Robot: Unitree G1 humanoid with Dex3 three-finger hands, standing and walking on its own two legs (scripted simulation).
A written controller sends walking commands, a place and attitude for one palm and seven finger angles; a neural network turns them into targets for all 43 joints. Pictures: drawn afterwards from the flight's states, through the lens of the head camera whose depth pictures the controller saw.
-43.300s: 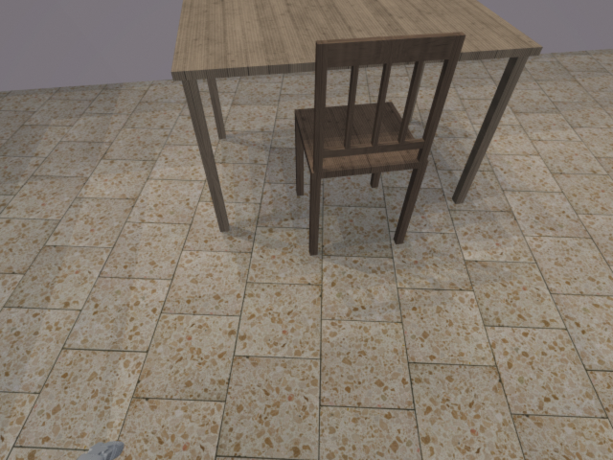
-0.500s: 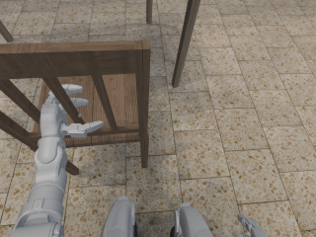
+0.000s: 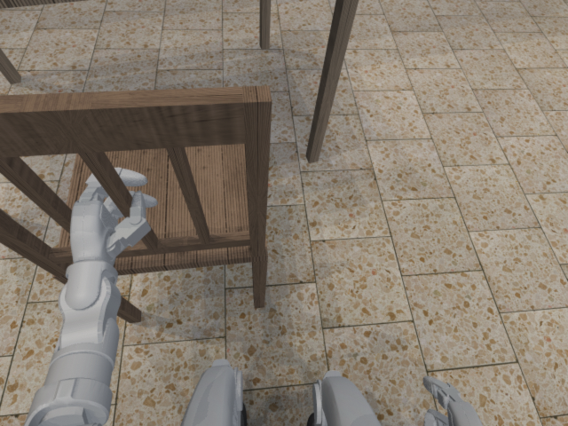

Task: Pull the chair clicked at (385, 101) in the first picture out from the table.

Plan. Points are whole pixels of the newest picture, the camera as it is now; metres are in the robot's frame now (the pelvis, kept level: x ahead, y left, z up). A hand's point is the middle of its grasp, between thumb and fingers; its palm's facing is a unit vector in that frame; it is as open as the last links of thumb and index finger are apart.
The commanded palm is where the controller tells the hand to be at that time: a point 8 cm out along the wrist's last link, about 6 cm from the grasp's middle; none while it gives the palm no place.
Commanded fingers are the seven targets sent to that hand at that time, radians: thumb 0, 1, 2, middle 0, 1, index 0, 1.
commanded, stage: hook a spindle and tug to test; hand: left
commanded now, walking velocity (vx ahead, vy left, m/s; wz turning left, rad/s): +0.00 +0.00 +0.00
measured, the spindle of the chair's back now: (127, 206) +0.41 +0.23 +0.01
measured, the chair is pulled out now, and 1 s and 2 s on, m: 0.28 0.34 0.44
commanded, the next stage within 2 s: step backward, pulling the chair out in 0.40 s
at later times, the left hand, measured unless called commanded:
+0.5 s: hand (142, 241) +0.35 +0.19 +0.02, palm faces +0.13 -0.99 -0.01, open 5.1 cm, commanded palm +0.33 +0.24 +0.02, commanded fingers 0.00 0.90 0.90 -0.50 -1.45 -0.50 -1.45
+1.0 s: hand (148, 251) +0.33 +0.18 +0.04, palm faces +0.09 -0.99 -0.15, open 4.8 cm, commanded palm +0.29 +0.22 +0.04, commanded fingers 0.00 0.90 0.90 -0.50 -1.45 -0.50 -1.45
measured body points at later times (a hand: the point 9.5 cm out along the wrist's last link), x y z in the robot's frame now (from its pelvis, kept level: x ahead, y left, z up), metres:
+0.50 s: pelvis +0.02 +0.01 +0.00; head +0.13 +0.03 +0.44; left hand +0.34 +0.25 +0.02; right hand +0.16 -0.24 -0.11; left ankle +0.03 +0.10 -0.62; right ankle +0.00 -0.14 -0.62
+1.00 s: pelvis +0.00 +0.01 +0.10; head +0.08 +0.02 +0.55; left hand +0.32 +0.23 +0.05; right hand +0.11 -0.25 -0.01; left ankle +0.03 +0.10 -0.62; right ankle +0.00 -0.13 -0.62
